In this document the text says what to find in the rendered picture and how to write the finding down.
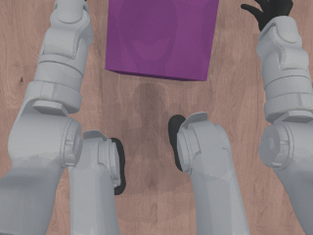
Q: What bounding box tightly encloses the left robot foot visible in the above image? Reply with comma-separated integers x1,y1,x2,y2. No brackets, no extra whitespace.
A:
110,137,126,196

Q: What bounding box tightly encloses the left robot upper arm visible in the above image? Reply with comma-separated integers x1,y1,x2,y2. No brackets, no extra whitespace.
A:
0,112,83,235

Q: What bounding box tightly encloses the carton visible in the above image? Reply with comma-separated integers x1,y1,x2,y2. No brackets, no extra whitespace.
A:
105,0,219,81

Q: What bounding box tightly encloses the right robot hand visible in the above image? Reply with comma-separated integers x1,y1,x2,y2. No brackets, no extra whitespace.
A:
241,0,293,32

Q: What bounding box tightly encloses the robot right forearm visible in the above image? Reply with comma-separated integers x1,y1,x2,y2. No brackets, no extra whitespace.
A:
256,16,313,124

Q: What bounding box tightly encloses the right robot thigh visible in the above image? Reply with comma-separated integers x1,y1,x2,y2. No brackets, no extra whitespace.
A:
177,120,250,235

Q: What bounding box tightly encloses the right robot upper arm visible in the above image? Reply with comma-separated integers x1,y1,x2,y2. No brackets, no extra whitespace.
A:
258,121,313,235

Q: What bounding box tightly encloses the robot left forearm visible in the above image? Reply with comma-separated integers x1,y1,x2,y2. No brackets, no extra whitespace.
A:
8,0,94,161

